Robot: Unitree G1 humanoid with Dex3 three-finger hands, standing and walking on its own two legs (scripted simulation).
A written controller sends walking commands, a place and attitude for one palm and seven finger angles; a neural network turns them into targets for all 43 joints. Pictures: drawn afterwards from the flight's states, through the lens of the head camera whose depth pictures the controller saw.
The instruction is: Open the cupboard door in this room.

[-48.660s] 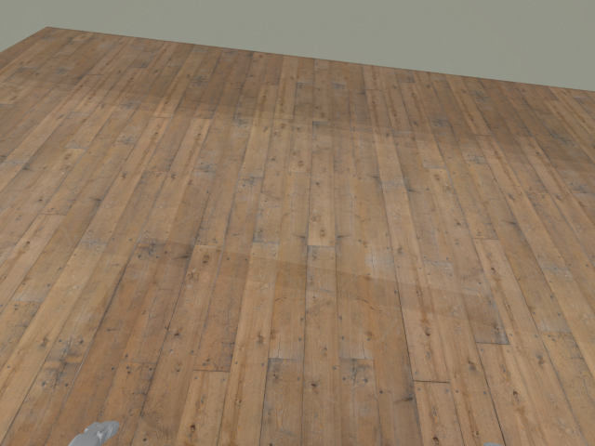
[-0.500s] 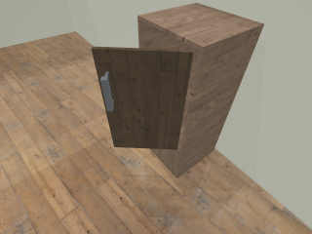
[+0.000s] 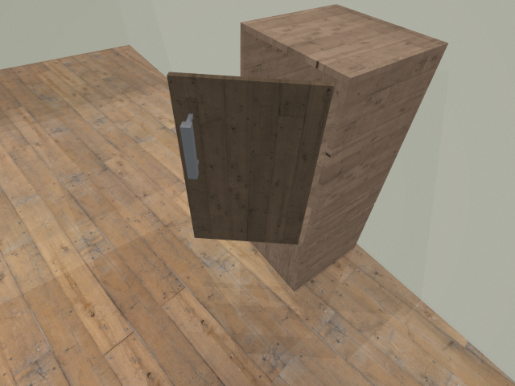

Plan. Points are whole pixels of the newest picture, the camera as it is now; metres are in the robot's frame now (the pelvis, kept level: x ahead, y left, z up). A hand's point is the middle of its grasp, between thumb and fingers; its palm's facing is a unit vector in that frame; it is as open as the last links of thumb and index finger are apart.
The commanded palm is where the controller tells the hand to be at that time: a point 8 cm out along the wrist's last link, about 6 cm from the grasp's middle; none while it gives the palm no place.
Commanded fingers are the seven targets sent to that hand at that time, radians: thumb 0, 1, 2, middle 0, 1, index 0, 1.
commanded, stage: shuffle to correct the standing spot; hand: left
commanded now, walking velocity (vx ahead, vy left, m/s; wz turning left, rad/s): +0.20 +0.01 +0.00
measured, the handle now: (191, 146) +0.65 +0.21 +0.00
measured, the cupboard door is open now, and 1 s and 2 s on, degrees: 50 50 50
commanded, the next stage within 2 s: come to a stop and stand still in 0.38 s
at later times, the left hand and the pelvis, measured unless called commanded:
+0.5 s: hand out of the picture +0.08 +0.15 -0.18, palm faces +0.07 -0.98 -0.16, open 7.4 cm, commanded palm none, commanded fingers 0.00 0.90 0.90 -0.20 -0.30 -0.20 -0.30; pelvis +0.09 +0.00 +0.00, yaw -1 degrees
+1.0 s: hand out of the picture +0.16 +0.23 -0.18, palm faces -0.04 -0.97 -0.26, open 7.4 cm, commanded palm none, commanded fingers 0.00 0.90 0.90 -0.20 -0.30 -0.20 -0.30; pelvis +0.09 +0.03 -0.01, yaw -5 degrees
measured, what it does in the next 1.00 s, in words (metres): steps on the spot: right foot, then left foot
